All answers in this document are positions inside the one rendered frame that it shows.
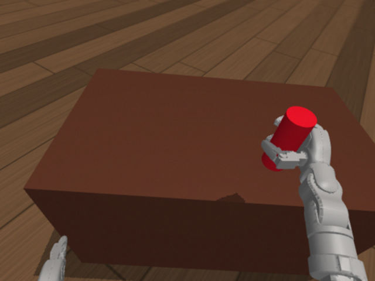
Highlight right robot arm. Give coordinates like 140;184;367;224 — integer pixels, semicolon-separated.
298;163;368;281

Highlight left robot hand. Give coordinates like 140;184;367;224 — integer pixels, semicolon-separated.
37;235;67;281

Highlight can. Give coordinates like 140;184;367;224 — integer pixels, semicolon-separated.
261;106;317;172

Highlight right robot hand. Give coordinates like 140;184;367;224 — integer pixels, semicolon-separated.
261;115;331;172

